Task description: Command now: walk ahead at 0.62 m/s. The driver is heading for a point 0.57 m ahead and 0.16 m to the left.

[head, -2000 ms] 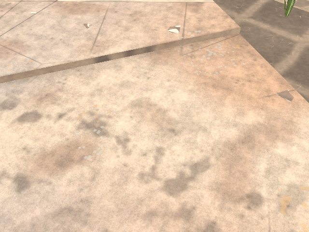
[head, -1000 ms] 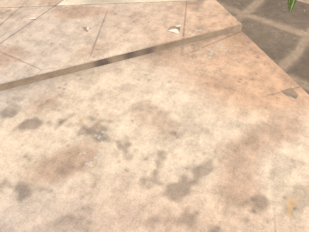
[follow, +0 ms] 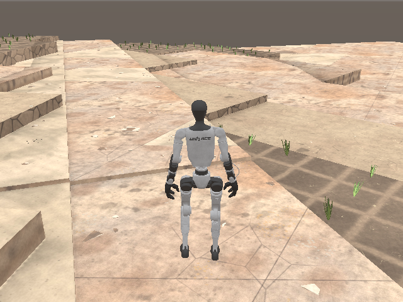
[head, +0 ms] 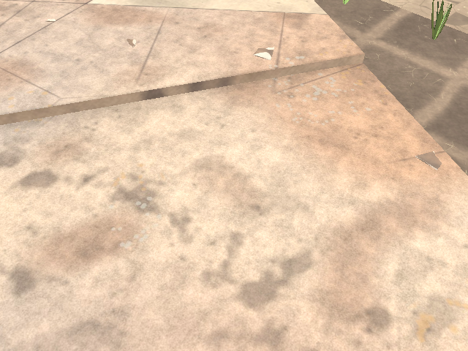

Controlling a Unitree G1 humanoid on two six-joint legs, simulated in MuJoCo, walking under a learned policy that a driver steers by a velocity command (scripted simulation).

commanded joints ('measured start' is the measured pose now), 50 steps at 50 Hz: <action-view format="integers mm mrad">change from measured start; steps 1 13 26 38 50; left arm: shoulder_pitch -106 -288 -255 43 43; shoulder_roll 168 48 104 33 95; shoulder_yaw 30 -4 6 -12 -22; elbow -74 -236 -298 -98 -132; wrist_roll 70 76 64 50 46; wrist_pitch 0 26 17 -75 -25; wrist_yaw -13 -97 -66 -43 21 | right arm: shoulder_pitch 49 201 239 -21 132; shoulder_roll -31 -97 -197 -27 -256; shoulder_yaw -8 -17 -40 -9 -54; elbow -53 -39 -3 -173 -151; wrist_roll -74 -46 -59 -49 -51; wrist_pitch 8 -46 -31 34 -12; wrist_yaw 40 27 16 74 62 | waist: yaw -70 -36 69 -39 -168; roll -70 108 218 11 207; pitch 48 134 37 165 -149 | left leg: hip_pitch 151 334 552 -302 539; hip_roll -41 169 200 71 69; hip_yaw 78 -269 38 -94 -177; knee -257 -841 -491 383 -332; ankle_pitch -20 -60 1320 334 1306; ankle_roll -16 106 80 38 162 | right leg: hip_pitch -176 -696 -144 0 -47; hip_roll -170 -101 73 -221 -8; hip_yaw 165 17 -153 -8 -149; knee -238 707 228 -249 857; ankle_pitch -372 144 -18 231 -32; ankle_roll -142 18 -142 -7 43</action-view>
